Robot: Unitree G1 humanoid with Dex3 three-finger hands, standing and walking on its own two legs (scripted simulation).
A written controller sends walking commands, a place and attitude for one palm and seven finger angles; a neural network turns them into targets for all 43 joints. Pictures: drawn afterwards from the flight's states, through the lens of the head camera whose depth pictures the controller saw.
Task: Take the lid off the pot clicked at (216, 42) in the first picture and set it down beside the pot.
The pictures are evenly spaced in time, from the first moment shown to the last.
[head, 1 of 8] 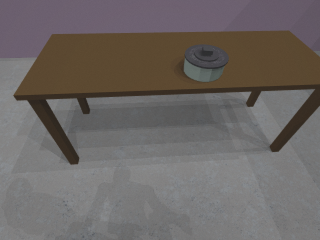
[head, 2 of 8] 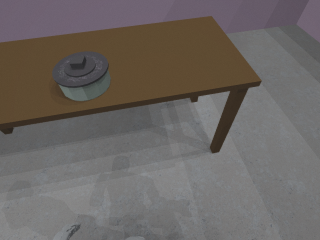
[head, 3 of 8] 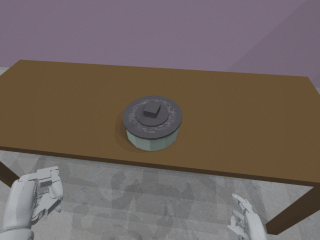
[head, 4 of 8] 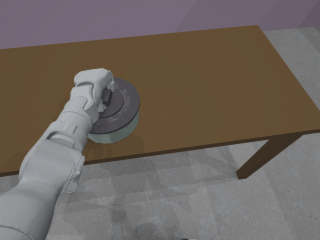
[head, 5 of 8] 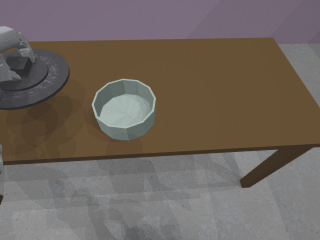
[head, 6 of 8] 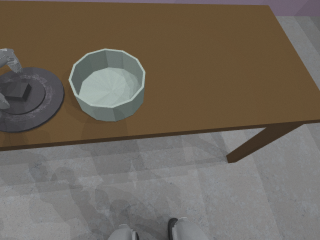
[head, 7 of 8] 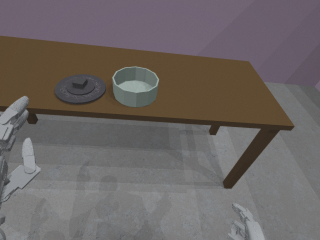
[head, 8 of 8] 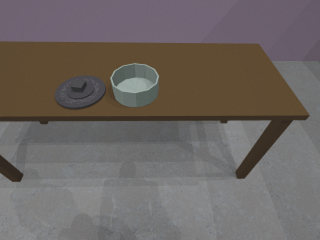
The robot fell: no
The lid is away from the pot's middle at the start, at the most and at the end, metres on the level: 0.00 0.24 0.24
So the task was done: yes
